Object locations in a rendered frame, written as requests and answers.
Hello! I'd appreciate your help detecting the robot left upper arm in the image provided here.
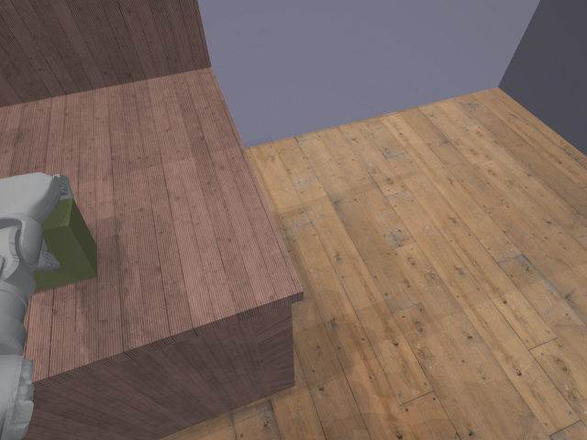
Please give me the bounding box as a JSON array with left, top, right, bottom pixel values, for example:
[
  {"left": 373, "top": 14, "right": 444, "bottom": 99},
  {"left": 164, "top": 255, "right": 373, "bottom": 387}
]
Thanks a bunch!
[{"left": 0, "top": 355, "right": 35, "bottom": 440}]

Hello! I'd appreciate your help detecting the sponge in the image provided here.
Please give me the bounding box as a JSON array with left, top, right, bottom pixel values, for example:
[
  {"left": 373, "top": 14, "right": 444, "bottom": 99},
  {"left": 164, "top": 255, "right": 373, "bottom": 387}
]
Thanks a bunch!
[{"left": 33, "top": 198, "right": 97, "bottom": 292}]

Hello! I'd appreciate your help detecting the left robot hand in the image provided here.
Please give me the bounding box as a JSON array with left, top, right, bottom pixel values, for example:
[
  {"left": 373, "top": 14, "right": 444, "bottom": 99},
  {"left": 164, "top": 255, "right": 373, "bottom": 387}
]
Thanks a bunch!
[{"left": 0, "top": 172, "right": 75, "bottom": 271}]

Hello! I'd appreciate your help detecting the table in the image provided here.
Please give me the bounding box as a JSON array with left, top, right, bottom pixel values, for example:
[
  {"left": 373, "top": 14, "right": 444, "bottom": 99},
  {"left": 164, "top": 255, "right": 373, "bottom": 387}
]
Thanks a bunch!
[{"left": 0, "top": 0, "right": 304, "bottom": 440}]

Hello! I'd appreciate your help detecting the left robot forearm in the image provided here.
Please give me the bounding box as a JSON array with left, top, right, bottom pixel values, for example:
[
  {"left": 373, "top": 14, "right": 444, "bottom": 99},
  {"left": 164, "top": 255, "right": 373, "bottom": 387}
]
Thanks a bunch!
[{"left": 0, "top": 213, "right": 43, "bottom": 356}]

